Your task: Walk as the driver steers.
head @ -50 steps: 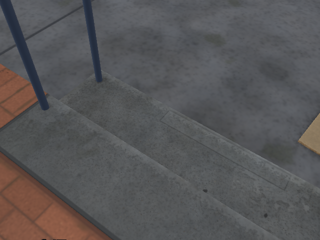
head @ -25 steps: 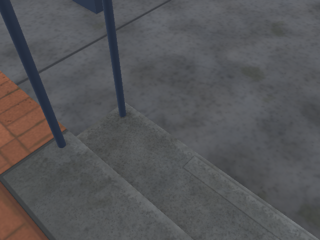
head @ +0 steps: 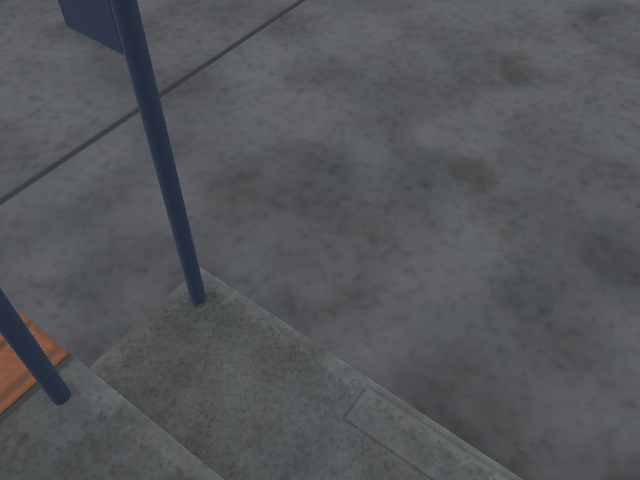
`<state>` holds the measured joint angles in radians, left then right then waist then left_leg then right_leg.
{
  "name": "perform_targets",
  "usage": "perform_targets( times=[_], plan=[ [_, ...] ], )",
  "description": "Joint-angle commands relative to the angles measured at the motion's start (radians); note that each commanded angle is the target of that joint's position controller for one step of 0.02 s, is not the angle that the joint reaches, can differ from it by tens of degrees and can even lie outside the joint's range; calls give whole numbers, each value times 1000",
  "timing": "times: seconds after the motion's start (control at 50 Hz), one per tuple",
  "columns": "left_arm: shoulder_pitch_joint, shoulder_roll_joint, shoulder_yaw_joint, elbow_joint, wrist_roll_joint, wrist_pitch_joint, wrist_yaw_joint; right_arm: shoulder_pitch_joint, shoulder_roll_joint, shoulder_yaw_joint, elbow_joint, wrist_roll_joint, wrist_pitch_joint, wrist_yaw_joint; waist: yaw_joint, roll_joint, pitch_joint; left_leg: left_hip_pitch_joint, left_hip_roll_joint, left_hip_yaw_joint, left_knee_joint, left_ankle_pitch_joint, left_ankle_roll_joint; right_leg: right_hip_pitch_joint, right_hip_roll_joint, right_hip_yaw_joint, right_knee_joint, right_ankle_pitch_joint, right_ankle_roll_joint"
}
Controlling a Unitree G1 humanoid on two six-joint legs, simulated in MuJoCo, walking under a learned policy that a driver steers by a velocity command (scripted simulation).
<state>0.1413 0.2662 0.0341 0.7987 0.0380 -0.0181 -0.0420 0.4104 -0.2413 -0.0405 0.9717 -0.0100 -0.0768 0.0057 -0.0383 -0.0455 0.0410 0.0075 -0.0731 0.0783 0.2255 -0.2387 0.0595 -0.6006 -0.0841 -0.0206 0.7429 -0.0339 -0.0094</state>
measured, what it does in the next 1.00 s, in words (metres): goes down: right foot, then left foot 0.10 m lower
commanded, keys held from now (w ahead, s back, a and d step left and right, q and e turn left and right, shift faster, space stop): w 0.56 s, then w+e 0.44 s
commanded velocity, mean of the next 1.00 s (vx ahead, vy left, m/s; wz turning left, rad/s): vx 0.50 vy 0.00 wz -0.14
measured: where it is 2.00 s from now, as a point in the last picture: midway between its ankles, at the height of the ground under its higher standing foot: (395, 307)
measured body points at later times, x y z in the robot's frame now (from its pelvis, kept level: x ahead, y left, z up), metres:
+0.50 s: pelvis +0.25 -0.04 +0.00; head +0.27 -0.05 +0.45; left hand +0.20 +0.22 -0.14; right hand +0.43 -0.28 -0.12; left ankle +0.40 +0.10 -0.69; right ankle +0.16 -0.10 -0.74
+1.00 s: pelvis +0.56 +0.00 -0.11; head +0.59 +0.00 +0.34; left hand +0.67 +0.22 -0.25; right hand +0.49 -0.21 -0.26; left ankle +0.53 +0.09 -0.85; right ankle +0.66 -0.18 -0.78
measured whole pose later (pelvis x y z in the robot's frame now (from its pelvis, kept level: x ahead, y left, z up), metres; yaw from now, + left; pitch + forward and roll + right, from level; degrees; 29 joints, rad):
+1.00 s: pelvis +0.56 +0.00 -0.11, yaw -11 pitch +0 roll +4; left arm 0.25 0.23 0.01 0.96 0.09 -0.07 -0.08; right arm 0.40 -0.15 -0.01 1.02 -0.11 -0.10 0.03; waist -0.02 -0.08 0.04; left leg -0.07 -0.07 0.21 0.31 -0.25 0.06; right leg -0.70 -0.11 0.10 0.94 -0.05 -0.08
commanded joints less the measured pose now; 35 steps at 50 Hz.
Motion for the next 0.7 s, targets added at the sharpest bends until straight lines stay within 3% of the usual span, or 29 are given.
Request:
perform_targets(
  times=[0.02, 0.06, 0.08, 0.1, 0.12, 0.14, 0.16, 0.18, 0.2, 0.22, 0.26, 0.3, 0.38, 0.4, 0.44, 0.46, 0.5, 0.52, 0.56, 0.6, 0.62, 0.66, 0.68, 0.7],
  plan=[
    [25, 74, 15, -38, -2, -10, 7, -40, -143, -30, -44, -9, -20, -4, 55, 118, 2, -96, 274, -86, -4, 504, 119, 119, 13, -1, 39, 75, -39],
    [29, 92, 21, -36, 7, -13, 11, -62, -149, -32, -45, -14, -13, -7, 62, 114, 16, -70, 288, -80, 70, 612, 108, 162, 37, -23, -1, -52, -76],
    [83, 99, 26, -19, 8, -16, 14, -80, -157, -33, -48, -15, -10, -11, 89, 113, -1, -79, 282, -70, 148, 715, 96, 256, 64, -36, -39, -106, -96],
    [207, 121, 41, 29, 14, -23, 11, -95, -155, -34, -50, -19, -4, -8, 141, 97, -48, -101, 261, -63, 314, 786, 83, 396, 94, -43, -77, -129, -113],
    [376, 135, 53, 88, 16, -37, 12, -123, -166, -38, -55, -17, 2, -8, 225, 66, -103, -177, 207, -35, 567, 693, 67, 564, 98, -33, -187, -115, -131],
    [458, 260, 84, 105, 23, -48, 22, -38, -82, -23, -80, -14, 1, -3, 200, -197, -178, -395, 83, 18, 991, 138, 34, 755, -150, 261, -262, -128, -209],
    [428, 264, 78, 85, -1, -44, 21, 110, -33, -13, -68, 9, -9, -1, 113, -294, -284, -644, -44, -101, 1222, -324, 25, 883, -322, 709, -430, -131, -320],
    [318, 205, 71, 57, -24, -43, 22, -20, -120, -28, -76, 0, -11, -9, 119, -109, -101, -761, 28, -141, 1211, -230, 32, 730, -291, 621, -496, -207, -320],
    [195, 142, 51, 15, -14, -51, 20, -115, -157, -38, -91, 7, -12, -4, 98, -6, -20, -719, 80, -155, 1130, -116, 30, 597, -261, 491, -497, -153, -299],
    [155, 122, 44, 20, -12, -58, 17, -118, -143, -40, -87, 4, -1, -1, 57, 23, 17, -650, 109, -159, 1050, -81, 21, 497, -227, 397, -509, -24, -275],
    [170, 117, 38, 43, -18, -75, 22, -131, -99, -32, -83, -25, 42, 7, 21, 9, 30, -536, 142, -150, 917, -50, 0, 407, -166, 271, -562, 36, -234],
    [210, 121, 37, 67, -25, -94, 24, -179, -76, -27, -99, -28, 65, 15, 16, -2, 34, -557, 137, -122, 827, 24, -10, 449, -136, 202, -592, 158, -231],
    [269, 117, 29, 104, -30, -73, 32, -324, -42, -8, -142, -26, 64, 31, 44, -2, 18, -585, 134, -51, 577, 173, -21, 541, -83, 79, -588, 301, -208],
    [306, 107, 27, 129, -23, -67, 30, -312, -29, -6, -131, -28, 66, 36, 49, -28, -6, -569, 132, -42, 611, 250, -9, 571, -97, 61, -556, 329, -204],
    [320, 102, 21, 130, -17, -62, 33, -356, -53, -10, -137, -24, 63, 38, 67, -16, 1, -584, 124, -23, 595, 328, 1, 583, -93, 53, -538, 274, -198],
    [372, 81, 15, 161, -10, -68, 39, -422, -53, -11, -157, -23, 61, 35, 89, -31, 20, -675, 146, -76, 577, 387, 10, 667, -114, 89, -524, 187, -201],
    [403, 90, 16, 174, -5, -71, 48, -497, -78, -15, -181, -30, 55, 28, 112, -14, 72, -788, 149, -93, 527, 352, 13, 758, -136, 121, -506, 157, -211],
    [406, 93, 18, 178, -2, -77, 47, -549, -80, -16, -200, -22, 48, 25, 131, -7, 103, -820, 138, -82, 445, 377, 8, 768, -104, 116, -495, 90, -209],
    [379, 100, 21, 188, -2, -94, 61, -600, -70, -9, -221, -27, 35, 24, 129, -12, 157, -754, 150, -84, 280, 481, -5, 715, -102, 120, -508, 38, -186],
    [356, 92, 17, 193, -4, -95, 64, -582, -61, -7, -220, -22, 29, 34, 133, 46, 146, -580, 143, -60, 164, 593, -7, 611, -61, 108, -450, -20, -166],
    [363, 87, 15, 203, -9, -88, 67, -559, -48, -5, -210, -17, 28, 39, 137, 41, 133, -501, 142, -57, 147, 637, -3, 579, -62, 122, -410, -20, -163],
    [396, 79, 13, 217, -10, -70, 71, -518, -60, -7, -196, -25, 24, 34, 147, 69, 97, -431, 136, -64, 106, 612, -1, 617, -34, 142, -277, 15, -156],
    [415, 94, 16, 222, -9, -65, 73, -447, -79, -11, -167, -29, 17, 20, 128, 89, 81, -364, 137, -67, 83, 593, -4, 620, -13, 146, -158, 42, -156],
    [413, 107, 21, 225, -13, -61, 71, -312, -109, -24, -118, -33, 10, 7, 73, 106, 28, -235, 121, -44, 75, 562, 1, 597, 9, 135, 15, 121, -156]
  ],
)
